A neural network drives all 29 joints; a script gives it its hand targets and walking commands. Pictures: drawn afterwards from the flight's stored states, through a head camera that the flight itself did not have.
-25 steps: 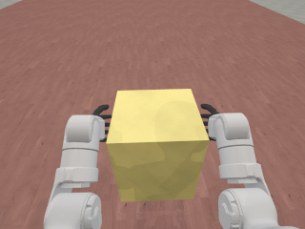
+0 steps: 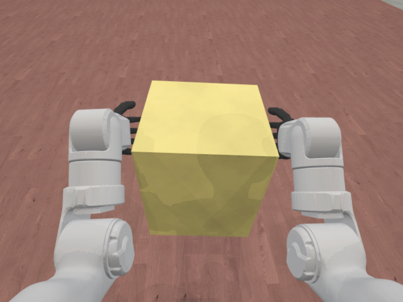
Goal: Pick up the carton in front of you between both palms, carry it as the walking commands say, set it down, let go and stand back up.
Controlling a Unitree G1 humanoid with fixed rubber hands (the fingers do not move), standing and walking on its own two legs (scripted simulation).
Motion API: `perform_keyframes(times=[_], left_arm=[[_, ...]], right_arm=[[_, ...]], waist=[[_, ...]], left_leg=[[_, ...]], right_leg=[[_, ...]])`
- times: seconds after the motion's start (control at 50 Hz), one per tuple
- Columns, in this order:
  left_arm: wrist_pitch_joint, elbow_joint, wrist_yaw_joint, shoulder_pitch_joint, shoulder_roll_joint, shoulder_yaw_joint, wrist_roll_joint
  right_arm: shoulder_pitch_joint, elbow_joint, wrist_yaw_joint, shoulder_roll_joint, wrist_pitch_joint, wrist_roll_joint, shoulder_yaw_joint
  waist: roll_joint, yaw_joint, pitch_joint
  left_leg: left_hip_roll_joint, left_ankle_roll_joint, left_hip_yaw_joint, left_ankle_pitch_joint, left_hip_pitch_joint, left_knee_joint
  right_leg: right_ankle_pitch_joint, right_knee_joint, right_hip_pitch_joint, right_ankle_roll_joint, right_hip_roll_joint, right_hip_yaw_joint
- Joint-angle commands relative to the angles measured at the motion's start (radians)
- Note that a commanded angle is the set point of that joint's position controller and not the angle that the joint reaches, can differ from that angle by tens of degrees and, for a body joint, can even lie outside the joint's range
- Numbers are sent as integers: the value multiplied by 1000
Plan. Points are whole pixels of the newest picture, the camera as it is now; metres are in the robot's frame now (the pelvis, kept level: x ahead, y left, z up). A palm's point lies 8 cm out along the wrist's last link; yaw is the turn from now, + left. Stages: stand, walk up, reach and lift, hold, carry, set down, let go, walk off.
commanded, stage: carry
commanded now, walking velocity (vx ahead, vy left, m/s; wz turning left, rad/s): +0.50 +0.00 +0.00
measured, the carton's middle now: (202, 162) +0.39 +0.00 +0.10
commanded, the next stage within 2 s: none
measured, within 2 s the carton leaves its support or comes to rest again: neither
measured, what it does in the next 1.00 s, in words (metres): walks ahead: right foot, then left foot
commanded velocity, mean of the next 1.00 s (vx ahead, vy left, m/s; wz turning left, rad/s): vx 0.50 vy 0.00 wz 0.00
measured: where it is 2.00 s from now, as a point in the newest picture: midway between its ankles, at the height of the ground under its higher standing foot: (202, 149)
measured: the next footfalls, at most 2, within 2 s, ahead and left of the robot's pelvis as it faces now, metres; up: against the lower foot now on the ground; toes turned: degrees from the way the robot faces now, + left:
right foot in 0.02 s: +0.18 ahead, -0.10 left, +0.00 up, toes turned -7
left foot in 0.50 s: +0.50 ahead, +0.08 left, +0.00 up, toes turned +8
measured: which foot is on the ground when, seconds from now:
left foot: down 0.00-0.04, up 0.06-0.48, down 0.50-1.00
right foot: up 0.00-0.00, down 0.02-0.50, up 0.52-0.94, down 0.96-1.00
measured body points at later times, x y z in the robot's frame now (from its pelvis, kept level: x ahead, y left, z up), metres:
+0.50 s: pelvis +0.32 -0.01 +0.00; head +0.35 -0.01 +0.45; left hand +0.68 +0.14 +0.11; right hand +0.69 -0.16 +0.11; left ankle +0.46 +0.08 -0.72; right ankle +0.15 -0.09 -0.71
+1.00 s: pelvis +0.66 -0.06 +0.00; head +0.62 -0.06 +0.45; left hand +0.94 +0.09 +0.11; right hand +0.94 -0.21 +0.10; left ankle +0.47 +0.07 -0.71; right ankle +0.78 -0.15 -0.72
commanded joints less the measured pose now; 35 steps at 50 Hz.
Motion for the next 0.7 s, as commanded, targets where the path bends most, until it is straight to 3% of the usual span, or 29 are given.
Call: perform_keyframes(times=[0.0,0.02,0.04,0.06,0.08,0.1,0.16,0.26,0.3,0.4,0.44,0.46,0.48,0.5,0.52,0.54,0.58,0.6,0.64,0.68], left_arm=[[-32,-29,-207,-611,-1098,-450,-378],[-37,-30,-215,-623,-1094,-451,-377],[-47,-32,-220,-638,-1112,-461,-389],[-53,-88,-226,-699,-1128,-470,-407],[-61,-147,-231,-742,-1156,-502,-434],[-67,-202,-234,-779,-1176,-524,-453],[-80,-260,-242,-756,-1230,-567,-476],[-116,-279,-256,-659,-1246,-625,-455],[-134,-285,-258,-622,-1239,-648,-439],[-156,-289,-265,-455,-1218,-679,-392],[-158,-307,-267,-363,-1213,-687,-371],[-157,-317,-270,-323,-1211,-692,-362],[-156,-325,-274,-284,-1203,-704,-354],[-153,-336,-281,-247,-1203,-720,-354],[-149,-349,-289,-220,-1237,-730,-355],[-150,-375,-295,-197,-1227,-743,-356],[-165,-444,-301,-174,-1260,-776,-368],[-172,-477,-301,-138,-1263,-790,-367],[-183,-537,-294,-51,-1260,-821,-361],[-195,-585,-283,56,-1232,-850,-337]], right_arm=[[-796,-128,221,1084,-40,423,459],[-773,-107,220,1095,-38,405,452],[-794,-109,217,1082,-37,393,442],[-825,-120,212,1108,-40,390,452],[-834,-147,207,1116,-42,395,462],[-830,-159,202,1133,-44,396,469],[-757,-174,195,1163,-55,384,490],[-664,-182,204,1199,-100,359,557],[-628,-181,209,1200,-116,355,586],[-492,-193,230,1213,-140,354,638],[-429,-216,241,1214,-142,355,648],[-381,-222,247,1214,-143,352,652],[-337,-235,255,1212,-146,347,658],[-287,-246,263,1205,-146,340,661],[-246,-231,267,1193,-152,321,660],[-188,-256,271,1217,-156,325,678],[-187,-388,275,1243,-166,331,714],[-186,-452,274,1249,-171,338,736],[-144,-549,275,1241,-178,349,775],[-46,-605,285,1207,-181,351,804]], waist=[[15,138,-464],[-196,98,-524],[-294,107,-497],[-241,103,-475],[-150,109,-454],[-88,91,-436],[-110,70,-459],[-90,85,-420],[-91,81,-387],[-126,85,-322],[-172,56,-345],[-162,27,-394],[-113,7,-449],[34,4,-524],[275,7,-596],[256,-3,-542],[51,-6,-451],[23,-2,-419],[61,3,-408],[102,4,-399]], left_leg=[[70,40,54,712,-213,433],[-29,15,23,161,-462,662],[-136,22,-43,-8,-659,844],[-69,48,-86,8,-716,938],[-40,52,-87,51,-722,938],[-4,53,-91,94,-720,903],[36,34,-72,131,-704,804],[61,6,-14,196,-835,602],[58,0,14,290,-807,448],[-26,21,138,511,-579,44],[-66,43,184,555,-409,-78],[-77,50,203,602,-216,-154],[-14,59,154,593,31,-134],[207,93,-104,713,285,-28],[395,272,-478,687,556,-60],[386,278,-518,658,535,-133],[336,210,-337,763,421,-149],[320,182,-277,747,352,-176],[291,155,-189,686,274,-222],[270,158,-117,690,260,-237]], right_leg=[[-37,-79,736,-26,3,3],[-146,-124,893,-111,-289,489],[-38,-248,916,-197,-341,788],[24,-210,897,-206,-347,715],[89,-187,817,-191,-311,614],[94,-195,748,-171,-289,538],[131,-218,695,-164,-268,417],[283,-217,772,-185,-249,302],[377,-235,775,-161,-222,244],[716,-225,806,-69,-154,83],[901,-129,823,-27,-151,41],[898,-15,773,3,-140,-2],[711,122,619,29,-130,-18],[328,305,389,56,-109,9],[-224,536,20,80,28,70],[-318,650,-107,67,40,118],[-217,589,-149,53,-40,139],[-173,516,-128,57,-67,136],[-146,381,-52,72,-74,110],[-141,289,-47,87,-60,64]])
